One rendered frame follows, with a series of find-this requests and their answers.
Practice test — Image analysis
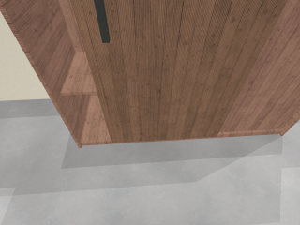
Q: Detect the handle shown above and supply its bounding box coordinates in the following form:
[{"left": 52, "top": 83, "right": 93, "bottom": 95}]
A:
[{"left": 94, "top": 0, "right": 110, "bottom": 43}]

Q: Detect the wardrobe door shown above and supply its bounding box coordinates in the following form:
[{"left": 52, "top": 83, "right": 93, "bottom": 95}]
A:
[
  {"left": 70, "top": 0, "right": 288, "bottom": 143},
  {"left": 219, "top": 0, "right": 300, "bottom": 132}
]

